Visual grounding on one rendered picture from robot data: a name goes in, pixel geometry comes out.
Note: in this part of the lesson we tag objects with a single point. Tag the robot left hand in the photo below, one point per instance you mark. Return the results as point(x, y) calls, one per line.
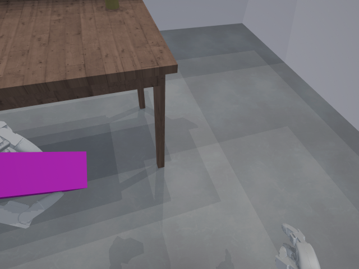
point(16, 213)

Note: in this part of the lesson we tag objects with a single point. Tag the table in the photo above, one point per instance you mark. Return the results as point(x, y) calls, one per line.
point(58, 50)

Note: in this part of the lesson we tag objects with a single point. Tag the sponge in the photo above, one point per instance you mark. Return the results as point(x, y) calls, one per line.
point(34, 173)

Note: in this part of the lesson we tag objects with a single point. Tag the robot right hand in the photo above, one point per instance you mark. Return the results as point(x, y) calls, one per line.
point(302, 256)

